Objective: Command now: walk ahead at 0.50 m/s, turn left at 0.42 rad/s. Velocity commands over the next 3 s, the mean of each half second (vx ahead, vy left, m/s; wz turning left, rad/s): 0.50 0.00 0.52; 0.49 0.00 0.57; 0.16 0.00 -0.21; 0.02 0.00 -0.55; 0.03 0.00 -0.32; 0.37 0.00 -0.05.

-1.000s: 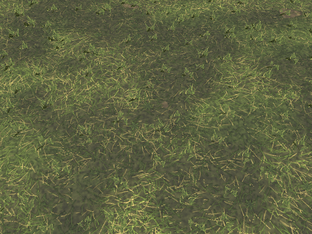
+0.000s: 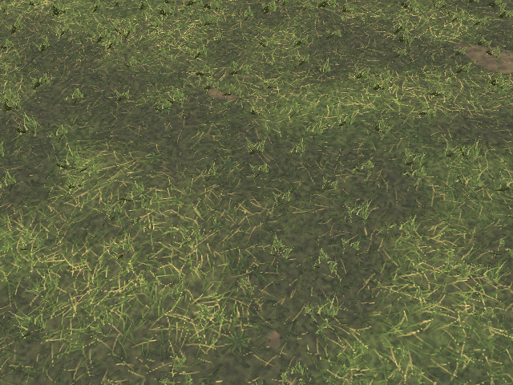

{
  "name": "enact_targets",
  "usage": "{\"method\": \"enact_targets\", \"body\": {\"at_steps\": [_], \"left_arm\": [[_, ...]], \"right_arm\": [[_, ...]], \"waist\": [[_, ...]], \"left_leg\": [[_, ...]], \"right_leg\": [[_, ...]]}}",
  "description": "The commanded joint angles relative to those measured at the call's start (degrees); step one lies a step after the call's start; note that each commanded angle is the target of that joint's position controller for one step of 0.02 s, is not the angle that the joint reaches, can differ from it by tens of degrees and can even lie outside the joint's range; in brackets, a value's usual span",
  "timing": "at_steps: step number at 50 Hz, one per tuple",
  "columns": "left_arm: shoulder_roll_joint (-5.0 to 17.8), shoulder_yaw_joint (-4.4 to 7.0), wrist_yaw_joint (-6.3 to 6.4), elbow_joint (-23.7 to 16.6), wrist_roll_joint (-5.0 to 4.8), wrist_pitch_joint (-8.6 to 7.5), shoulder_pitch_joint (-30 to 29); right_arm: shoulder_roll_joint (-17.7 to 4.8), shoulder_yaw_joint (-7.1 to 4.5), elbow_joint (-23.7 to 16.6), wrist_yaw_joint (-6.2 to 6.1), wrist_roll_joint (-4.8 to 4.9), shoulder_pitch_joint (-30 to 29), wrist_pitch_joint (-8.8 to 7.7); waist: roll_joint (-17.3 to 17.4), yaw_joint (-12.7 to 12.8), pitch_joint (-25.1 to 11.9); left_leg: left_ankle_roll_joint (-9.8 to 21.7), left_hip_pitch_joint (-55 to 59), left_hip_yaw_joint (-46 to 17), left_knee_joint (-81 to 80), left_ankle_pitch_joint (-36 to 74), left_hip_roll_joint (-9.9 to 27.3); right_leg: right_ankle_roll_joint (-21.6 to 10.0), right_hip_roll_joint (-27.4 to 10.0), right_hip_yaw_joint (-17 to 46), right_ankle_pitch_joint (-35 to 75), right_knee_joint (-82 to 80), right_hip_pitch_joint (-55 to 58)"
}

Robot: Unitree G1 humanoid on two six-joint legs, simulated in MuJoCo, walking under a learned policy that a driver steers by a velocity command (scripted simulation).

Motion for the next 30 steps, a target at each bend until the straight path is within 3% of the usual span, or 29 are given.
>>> {"method": "enact_targets", "body": {"at_steps": [1, 5, 7, 9, 11, 12, 13, 14, 15, 16, 17, 19, 20, 23, 30], "left_arm": [[5.67, 0.61, 0.52, -2.36, -0.11, -0.86, 1.32], [6.69, 0.69, 1.37, -0.88, -0.01, -0.45, 5.25], [7.56, 0.84, 1.81, -0.58, 0.14, 0.01, 5.33], [9.17, 1.30, 2.29, -0.79, 0.36, 0.58, 4.16], [10.80, 1.86, 2.15, -1.76, 0.59, 1.52, 2.51], [11.28, 2.02, 1.65, -2.80, 0.26, 1.75, 0.98], [7.61, 1.28, 0.98, -5.61, -0.46, 1.58, 1.05], [6.59, 1.29, 0.00, -9.78, -0.86, 1.08, -0.70], [8.44, 1.45, -0.32, -11.11, -0.13, 0.48, -7.40], [8.19, 1.21, -0.56, -11.83, -0.65, -0.25, -8.24], [8.02, 1.31, -0.41, -10.94, -0.44, -0.26, -7.06], [7.19, 1.17, -0.53, -10.65, 1.57, 1.96, -4.98], [6.99, 1.19, -0.77, -11.06, 1.92, 2.94, -5.17], [6.81, 1.03, -1.28, -13.48, 1.83, 4.28, -10.05], [7.74, 0.41, -1.81, -19.57, 1.30, 4.34, -24.94]], "right_arm": [[-0.52, 0.47, -4.29, 0.54, 0.15, -4.68, -0.45], [-0.14, 1.14, -7.41, 0.85, -0.11, -11.15, -0.59], [-0.80, 0.89, -8.03, 0.83, -0.28, -10.97, -0.63], [-2.12, 0.22, -7.34, 0.51, -0.41, -7.14, -0.48], [-4.49, -1.11, -4.84, 0.15, -0.66, 2.24, -0.72], [-6.79, -2.30, -2.71, -0.28, -1.28, 9.79, -1.13], [-12.80, -4.10, -2.53, -1.01, -1.77, 13.60, -1.18], [-16.07, -4.69, -3.67, -0.80, -0.55, 11.44, -0.56], [-14.51, -4.26, -3.37, -1.12, 0.58, 10.02, -0.10], [-11.80, -3.53, -3.50, -1.44, 0.89, 7.15, -0.18], [-9.36, -2.85, -3.85, -1.58, 0.82, 4.56, -0.47], [-7.48, -1.96, -4.43, -2.05, 1.54, 2.64, -1.54], [-7.82, -1.91, -4.31, -2.04, 1.76, 3.60, -2.20], [-10.29, -2.35, -3.98, -1.96, 1.72, 7.27, -2.83], [-10.85, -2.30, -4.26, -2.14, 1.32, 15.43, -2.20]], "waist": [[-5.69, -0.09, 3.96], [-5.86, 1.70, 4.85], [-6.40, 0.81, 4.02], [-8.42, -1.40, 1.10], [-8.95, -5.38, -4.39], [-6.34, -9.43, -8.08], [2.56, -9.63, -13.36], [8.62, -6.22, -16.25], [-0.32, -6.58, -9.58], [-2.17, -4.61, -4.29], [-5.69, -1.73, -1.09], [-4.11, 1.12, -1.06], [-3.43, 1.40, -1.44], [-1.57, 0.43, -0.83], [1.28, -5.12, 0.25]], "left_leg": [[-0.41, -1.17, 2.93, -7.89, 5.57, -0.43], [1.20, 0.06, 7.70, -17.55, 5.01, -2.00], [3.00, 2.67, 9.44, -20.00, 1.20, -3.95], [5.54, 8.05, 11.30, -20.23, -4.58, -7.21], [8.55, 18.65, 11.19, -23.07, -9.02, -10.51], [10.71, 30.21, 7.63, -28.87, -7.61, -9.87], [15.99, 45.13, -12.49, -30.31, -10.42, 4.84], [23.67, 53.80, -41.89, -38.73, -6.38, 15.22], [21.06, 49.41, -33.96, -40.68, -6.44, 13.44], [18.55, 42.22, -27.77, -42.03, -3.30, 12.02], [15.71, 36.08, -22.66, -43.06, 2.75, 9.01], [13.41, 29.73, -15.80, -43.83, 10.63, 4.34], [13.34, 28.96, -14.70, -43.83, 14.02, 3.25], [12.10, 28.24, -12.78, -44.42, 17.40, 0.98], [9.47, 37.52, -16.21, -42.79, 18.07, 0.51]], "right_leg": [[-1.21, -14.99, 3.81, 23.20, -6.09, -2.72], [-1.23, -16.87, 0.48, 31.31, -3.95, 3.85], [-0.97, -17.80, -1.33, 42.31, 0.04, 7.25], [-0.73, -18.58, -2.98, 57.91, 7.72, 9.71], [-1.28, -18.99, -3.41, 60.20, 23.73, 8.38], [-0.08, -17.92, -4.14, 49.68, 37.52, 1.22], [2.07, -12.72, -4.26, 15.50, 57.69, -16.39], [4.09, -0.56, 5.69, -19.13, 72.50, -35.53], [3.35, -5.41, 12.97, -13.05, 71.08, -41.85], [3.23, -7.46, 12.70, -7.99, 66.28, -41.23], [3.49, -9.21, 12.65, -5.94, 60.87, -37.97], [5.29, -10.64, 12.78, -5.07, 55.07, -31.62], [6.11, -10.53, 12.26, -5.13, 53.58, -30.93], [7.91, -10.41, 10.73, -0.35, 47.48, -33.73], [8.13, -7.91, 10.95, 9.71, 32.19, -41.41]]}}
